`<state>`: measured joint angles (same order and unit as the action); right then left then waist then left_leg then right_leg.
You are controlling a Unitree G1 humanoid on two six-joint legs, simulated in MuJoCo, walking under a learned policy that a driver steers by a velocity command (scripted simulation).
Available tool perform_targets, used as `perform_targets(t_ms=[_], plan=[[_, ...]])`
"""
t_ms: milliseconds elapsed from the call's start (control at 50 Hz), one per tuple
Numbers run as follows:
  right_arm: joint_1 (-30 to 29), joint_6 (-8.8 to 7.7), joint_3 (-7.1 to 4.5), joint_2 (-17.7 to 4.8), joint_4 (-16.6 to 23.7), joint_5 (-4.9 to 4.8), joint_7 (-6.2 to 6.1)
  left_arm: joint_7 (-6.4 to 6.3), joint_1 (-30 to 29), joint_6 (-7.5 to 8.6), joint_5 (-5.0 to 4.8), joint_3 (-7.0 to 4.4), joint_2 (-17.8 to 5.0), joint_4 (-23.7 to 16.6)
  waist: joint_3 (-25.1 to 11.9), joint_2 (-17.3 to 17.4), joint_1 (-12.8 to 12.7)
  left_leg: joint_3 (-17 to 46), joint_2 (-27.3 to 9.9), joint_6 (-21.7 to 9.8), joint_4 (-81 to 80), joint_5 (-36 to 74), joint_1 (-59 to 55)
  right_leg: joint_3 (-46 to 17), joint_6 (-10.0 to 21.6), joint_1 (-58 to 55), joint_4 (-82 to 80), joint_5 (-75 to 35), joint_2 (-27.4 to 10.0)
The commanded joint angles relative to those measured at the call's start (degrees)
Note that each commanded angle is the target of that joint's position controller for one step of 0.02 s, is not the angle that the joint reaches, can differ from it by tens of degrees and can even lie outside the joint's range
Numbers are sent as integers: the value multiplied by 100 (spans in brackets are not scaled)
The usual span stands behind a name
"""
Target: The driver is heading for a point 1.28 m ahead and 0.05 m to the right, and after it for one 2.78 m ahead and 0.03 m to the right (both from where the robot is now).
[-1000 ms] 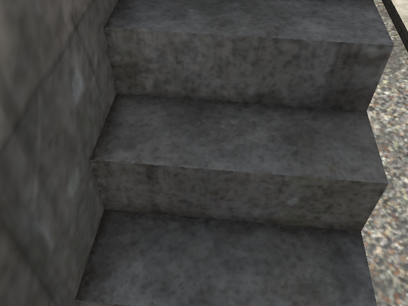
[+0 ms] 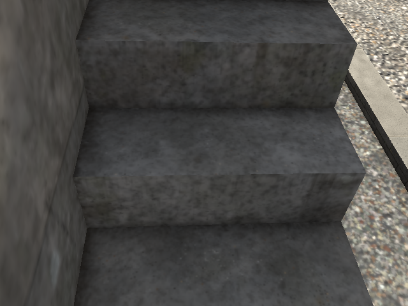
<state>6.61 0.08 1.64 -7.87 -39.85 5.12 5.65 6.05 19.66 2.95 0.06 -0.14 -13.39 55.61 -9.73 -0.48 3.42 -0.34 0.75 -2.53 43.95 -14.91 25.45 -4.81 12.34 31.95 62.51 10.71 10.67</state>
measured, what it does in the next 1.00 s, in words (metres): climbs: right foot 0.19 m higher, then left foot 0.19 m higher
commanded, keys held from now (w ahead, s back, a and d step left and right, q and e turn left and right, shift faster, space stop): w+e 0.24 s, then w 0.20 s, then no key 0.04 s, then q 0.52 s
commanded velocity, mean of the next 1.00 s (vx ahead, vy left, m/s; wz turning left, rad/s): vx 0.33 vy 0.00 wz -0.07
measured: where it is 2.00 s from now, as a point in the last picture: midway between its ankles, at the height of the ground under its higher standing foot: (253, 288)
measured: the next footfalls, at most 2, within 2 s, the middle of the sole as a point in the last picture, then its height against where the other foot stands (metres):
right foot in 0.38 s outside the picture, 0.19 m higher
left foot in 0.82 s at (200, 277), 0.19 m higher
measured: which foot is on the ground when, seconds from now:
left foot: down 0.00-0.38, up 0.40-0.80, down 0.82-1.00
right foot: up 0.00-0.36, down 0.38-0.80, up 0.82-1.00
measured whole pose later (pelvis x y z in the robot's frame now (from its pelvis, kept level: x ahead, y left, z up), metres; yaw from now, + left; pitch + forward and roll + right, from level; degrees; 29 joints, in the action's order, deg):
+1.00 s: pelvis +0.36 -0.06 +0.35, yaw -1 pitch +6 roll +3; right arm 27.7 -0.9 0.9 -9.5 -49.3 0.3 6.5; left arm -0.6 7.1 1.8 2.6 -1.9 -16.0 46.2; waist -7.2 -1.0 3.8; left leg 0.7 12.3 -6.1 46.7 -15.6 37.0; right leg -13.2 1.8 48.5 94.6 4.3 0.2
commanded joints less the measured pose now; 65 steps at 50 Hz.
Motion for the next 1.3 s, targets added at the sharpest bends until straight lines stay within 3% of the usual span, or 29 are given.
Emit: perform_targets(t_ms=[20, 80, 160, 240, 280, 300, 360, 380, 400, 420, 440, 460, 520, 540, 560, 580, 600, 620, 680, 740, 800, 820, 840, 860, 900, 960, 1000, 1060, 1300], plan=[[2845, 382, -441, -1691, -873, 57, 239, 335, 793, -92, 32, 126, 365, -293, -135, 804, -452, 2919, -2451, -2296, -1183, 6908, -3227, -845, -131, 3700, 6313, 504, -234], [1980, -151, -48, 11, -1322, -94, 328, -112, -393, -173, -53, 30, -69, -906, 295, -261, -287, 2339, -2367, -2027, -2457, 2503, -3164, -885, -427, 6188, 7844, 180, -590], [2093, -394, -3, 165, -2390, 270, 142, -291, -1686, -381, -239, 444, 516, -1727, 937, 54, -700, 608, -1473, -1209, -3060, 1386, -1628, 2, 351, 6538, 7289, 700, -1253], [3311, -516, -150, -941, -2829, 286, -37, 89, -3394, -811, -138, 643, 339, -2449, 671, 861, -337, 87, -1580, -917, -4275, 2076, -486, 1418, 84, 4685, 5515, 175, -1807], [2503, -601, -137, -1295, -2523, 15, 69, 251, -2655, -903, -90, 590, 208, -2163, 408, 562, -878, -718, -1397, -637, -3548, 7284, -79, 2000, 75, 3027, 4459, 101, -1371], [2849, -632, -203, -1761, -2522, -32, 38, 399, -2828, -938, 1, 614, 251, -2406, -209, 1303, -952, -516, -1760, -949, -3438, 9669, -535, 2062, 16, 2067, 3692, 1184, -1089], [2437, -559, -312, -2148, -2185, -1, 180, 189, -1646, -913, 29, 463, -111, -2181, -223, 1802, -1451, -371, -1843, -1009, -2108, 12794, -2551, 2060, -201, 418, 74, 1612, -423], [1841, -728, -276, -1051, -1640, -990, -797, -186, -1184, -675, 342, 218, 48, -1621, -402, 1212, -1369, -673, -1658, -427, -304, 12235, -2503, 1387, -276, -604, -201, 2965, 266], [1751, -924, -280, -1168, -1320, -781, -959, -299, -384, -511, 331, 124, -179, -1416, -161, 720, -1614, -641, -1119, -309, 1761, 7132, -292, -125, -20, -2237, -1364, 1549, -590], [1803, -924, -145, -421, -1116, -719, -856, -415, -43, -584, 305, -161, -789, -1011, -944, -787, -1515, -599, 107, -25, 5670, 1239, 1813, -2813, 766, -3142, -2505, -463, -2263], [2277, -631, -672, -1404, -1279, -43, 143, -253, 2204, -263, 250, -289, -1449, -820, -533, -630, -1982, 1984, 742, -272, 8372, 867, 2528, -4700, 1176, -2210, -3935, -367, -2901], [1277, -652, -771, -1404, -780, -166, 367, -164, 1135, 1, -96, -463, -1821, -451, 1164, -563, -1300, 1946, 721, -287, 10019, 510, 4331, -3886, 756, -1594, -3452, -448, -2968], [987, -530, -208, -159, -31, 52, 341, 27, -406, 251, 53, -218, -583, 15, 1058, 368, 118, 1276, 193, -978, 9508, 116, 4692, -1355, 199, -664, -3389, -265, -2616], [1021, -573, -126, 582, -276, -754, -657, -289, -988, 32, 213, -174, 273, 22, 1202, 135, 267, 1213, 509, -339, 9503, 563, 4189, -515, -760, -552, -3701, 99, -2392], [1030, -479, -91, 498, -301, -880, -1109, -297, -1005, 31, 382, -107, 188, -50, 1690, 345, 145, 926, 653, -133, 9825, 229, 4494, -183, -932, -139, -3947, -599, -2349], [856, -410, 22, -42, 343, -519, -60, -143, -113, 255, 535, -140, -389, 131, 1705, -379, 461, 749, 573, -869, 11042, -874, 5742, -205, -675, -768, -4102, -1778, -2475], [810, -408, -68, -221, 479, -685, 190, -141, -300, 365, 622, -215, -558, 186, 1849, -77, 501, 832, 633, -1034, 10869, -489, 5689, 243, -811, -476, -4191, -1977, -2410], [365, -429, -56, -439, 873, -693, 290, -93, -448, 464, 839, -131, -550, 96, 1652, 476, 610, 591, 281, -1035, 8916, 659, 5071, 832, -1122, 1, -4222, -1908, -2107], [-1046, 28, 192, -101, 2132, -895, 296, -298, 866, 429, 994, 15, -864, 514, 1194, -708, 293, -526, 149, -629, 7763, 650, 4935, 1166, -774, -866, -5073, -5113, -2321], [834, 651, 43, -750, 1580, -800, 214, -68, -601, 663, 331, -54, -1740, -113, 373, -785, 1243, -715, 523, 24, 5490, 1032, 1902, 1304, -209, -905, -4799, -10249, -2863], [1588, 788, -91, -865, 1195, -497, 155, -211, -346, 305, 180, -303, -1766, -218, 329, -1391, 889, -1133, 995, 36, 1771, 367, 2039, 936, 307, -3583, -3593, -11713, -2973], [2306, 918, -139, -787, 825, -441, 106, -224, 30, 97, 221, -328, -1432, -147, 82, -1033, 800, -765, 1126, -130, -26, 954, 1342, 888, 376, -3844, -2608, -10952, -2633], [3340, 1021, -175, -713, 152, -96, -25, -134, 364, -139, 296, -289, -820, 79, -52, -32, 759, 939, 791, -621, -936, 1696, -298, 691, 133, -1929, -473, -5736, -2169], [2795, 986, -229, -1067, 465, 124, 20, 31, 805, -232, 329, -285, -722, -23, -555, 912, 351, 3146, -32, -2196, -423, 3813, -951, -259, -515, 337, 3178, -1864, -755], [1927, 298, -91, -373, 183, -209, 122, -165, -554, -168, -14, -358, -751, -884, -107, 445, 127, 2954, -328, -1819, -885, 1563, -900, -1266, -661, 2573, 4307, -1206, -486], [841, -503, 86, 223, -455, -530, 51, -713, -683, -152, 292, -150, -317, -1082, 273, -20, -698, 2456, 143, -1024, -1337, -1022, 594, -1123, -999, 2635, 3628, -85, -1119], [700, -576, -12, -144, -245, -615, 163, -1062, -1008, -82, 270, -369, -1037, -1280, 51, -187, -644, 2252, 211, -781, -1336, -385, 1062, -596, -1648, 2147, 2541, -105, -1426], [1801, -670, -379, -891, -381, -623, 78, -1148, -1922, 117, 110, -392, -788, -1494, 94, 472, -8, 3124, -278, -876, -1880, -457, 307, 47, -1991, 2551, 2465, 1435, -1287], [1017, -892, -385, -665, 362, -880, -245, -1022, -1955, 52, 87, -166, -203, -1551, -124, 516, -160, 3571, -756, -1204, -797, 3498, -1297, -128, -2328, 1174, -352, 1369, -1535]])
